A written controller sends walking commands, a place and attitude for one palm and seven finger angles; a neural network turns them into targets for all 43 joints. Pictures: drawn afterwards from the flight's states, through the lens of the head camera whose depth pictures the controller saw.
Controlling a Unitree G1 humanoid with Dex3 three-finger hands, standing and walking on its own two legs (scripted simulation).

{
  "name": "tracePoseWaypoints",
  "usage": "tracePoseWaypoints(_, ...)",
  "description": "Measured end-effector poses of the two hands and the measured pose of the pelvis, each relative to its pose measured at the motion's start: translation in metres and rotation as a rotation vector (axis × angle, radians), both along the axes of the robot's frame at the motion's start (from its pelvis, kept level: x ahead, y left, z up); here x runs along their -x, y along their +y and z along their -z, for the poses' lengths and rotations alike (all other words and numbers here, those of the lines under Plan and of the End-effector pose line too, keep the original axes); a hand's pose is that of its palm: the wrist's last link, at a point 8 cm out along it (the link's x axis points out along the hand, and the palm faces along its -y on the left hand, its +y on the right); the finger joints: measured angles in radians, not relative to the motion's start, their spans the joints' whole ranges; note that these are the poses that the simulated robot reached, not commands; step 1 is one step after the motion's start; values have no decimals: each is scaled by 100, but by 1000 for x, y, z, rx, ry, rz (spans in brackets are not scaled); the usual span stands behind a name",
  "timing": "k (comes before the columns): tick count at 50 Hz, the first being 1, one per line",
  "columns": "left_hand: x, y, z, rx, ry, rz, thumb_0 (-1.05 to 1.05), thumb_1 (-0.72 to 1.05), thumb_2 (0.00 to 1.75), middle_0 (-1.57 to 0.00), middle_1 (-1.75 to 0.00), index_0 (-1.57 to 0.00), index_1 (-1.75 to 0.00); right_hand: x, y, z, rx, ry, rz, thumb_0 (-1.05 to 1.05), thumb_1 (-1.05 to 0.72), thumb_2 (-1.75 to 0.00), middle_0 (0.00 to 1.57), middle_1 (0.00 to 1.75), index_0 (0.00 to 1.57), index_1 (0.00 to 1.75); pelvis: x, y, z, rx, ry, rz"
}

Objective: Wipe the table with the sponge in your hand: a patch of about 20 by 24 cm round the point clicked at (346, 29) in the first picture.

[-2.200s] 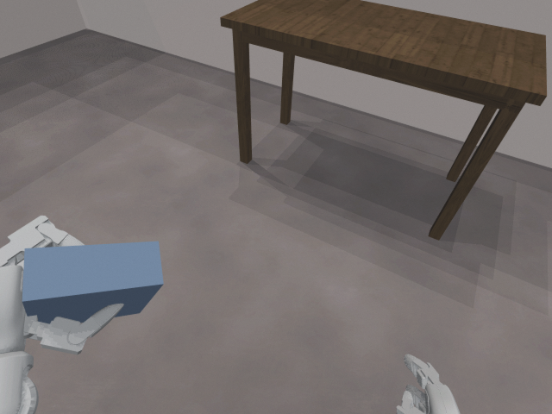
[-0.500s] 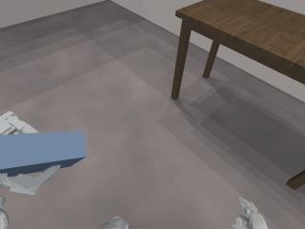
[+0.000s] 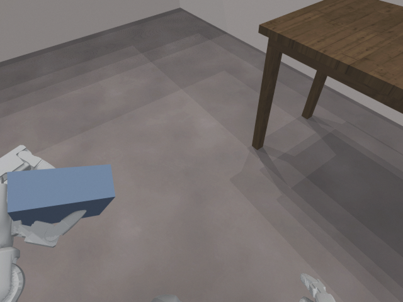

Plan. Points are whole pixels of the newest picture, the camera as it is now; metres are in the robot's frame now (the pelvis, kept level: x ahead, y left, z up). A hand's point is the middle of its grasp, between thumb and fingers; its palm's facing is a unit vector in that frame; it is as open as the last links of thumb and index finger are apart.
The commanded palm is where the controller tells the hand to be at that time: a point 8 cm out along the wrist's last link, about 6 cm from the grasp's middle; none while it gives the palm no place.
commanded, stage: walk to a spot facing it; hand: left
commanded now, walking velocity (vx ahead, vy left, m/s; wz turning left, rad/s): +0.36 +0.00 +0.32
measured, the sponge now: (77, 196) +0.23 +0.21 +0.16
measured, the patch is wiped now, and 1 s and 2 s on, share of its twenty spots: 0.00 0.00 0.00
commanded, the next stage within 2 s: turn to face it in 1.44 s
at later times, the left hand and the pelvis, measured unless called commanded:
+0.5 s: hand (69, 127) +0.34 +0.25 +0.21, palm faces +0.47 -0.78 -0.41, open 9.1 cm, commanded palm +0.27 +0.29 +0.20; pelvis +0.14 +0.00 +0.02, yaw +6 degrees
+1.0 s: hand (75, 97) +0.43 +0.28 +0.19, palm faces +0.62 -0.66 -0.42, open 9.1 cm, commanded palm +0.36 +0.31 +0.20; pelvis +0.29 +0.00 +0.00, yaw +16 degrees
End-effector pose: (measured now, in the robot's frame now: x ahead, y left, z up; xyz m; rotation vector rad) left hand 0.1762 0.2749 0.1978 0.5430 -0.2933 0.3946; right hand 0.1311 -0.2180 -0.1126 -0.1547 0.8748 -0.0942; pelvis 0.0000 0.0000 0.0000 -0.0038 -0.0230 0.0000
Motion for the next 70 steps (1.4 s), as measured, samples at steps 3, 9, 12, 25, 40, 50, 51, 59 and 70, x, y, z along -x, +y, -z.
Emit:
tracePoseWaypoints(3, -14, -7, 6, 49, 32, -6, -1, -41, 104, -84, -139, -84, -140, -22, -26, -10, 56, 18, 4, 1, -91, -90, 21, 30, 20, 30, -16, -4, -7, -9, -6, -21)
tracePoseWaypoints(9, -41, -8, -8, 11, 8, 25, -1, -41, 104, -84, -139, -84, -140, -76, -50, -49, 153, -43, 10, 1, -91, -90, 20, 30, 19, 30, -52, -8, -17, -25, 14, -53)
tracePoseWaypoints(12, -54, 4, -14, -5, -51, 16, -1, -41, 104, -84, -139, -84, -140, -106, -47, -60, 189, -84, -4, 1, -91, -90, 20, 30, 19, 30, -74, -2, -13, -22, 20, -60)
tracePoseWaypoints(25, -116, 9, -21, -1, -62, -4, -1, -41, 104, -85, -139, -84, -140, -190, 38, -50, -39, -137, -103, 1, -91, -90, 20, 30, 20, 30, -142, -5, -17, 23, 34, -104)
tracePoseWaypoints(40, -167, -6, 0, 53, 33, -205, -1, -42, 104, -85, -139, -84, -140, -293, -18, -25, 70, -10, -221, 1, -91, -90, 21, 30, 20, 30, -231, -34, -15, -20, 11, -237)
tracePoseWaypoints(50, -204, 36, -8, -39, -96, -203, -1, -42, 104, -85, -139, -85, -139, -384, -4, -54, 189, -153, -212, 1, -91, -90, 20, 30, 19, 30, -285, -1, 3, -22, 14, -283)
tracePoseWaypoints(51, -209, 42, -6, -43, -103, -208, -1, -42, 104, -85, -139, -85, -139, -390, 5, -53, 170, -161, -212, 1, -91, -90, 20, 30, 19, 30, -288, 0, 4, -18, 6, -293)
tracePoseWaypoints(59, -227, 41, -22, -30, -73, -238, -1, -42, 104, -85, -139, -85, -139, -415, 81, -49, -35, -128, -331, 1, -91, -90, 20, 30, 19, 30, -326, -3, -14, 31, 28, -358)
tracePoseWaypoints(70, -237, 30, -4, 20, 4, -502, -1, -42, 104, -85, -139, -85, -139, -487, 92, -10, -36, -36, -547, 1, -90, -90, 21, 30, 20, 30, -390, -21, -5, -4, 12, -494)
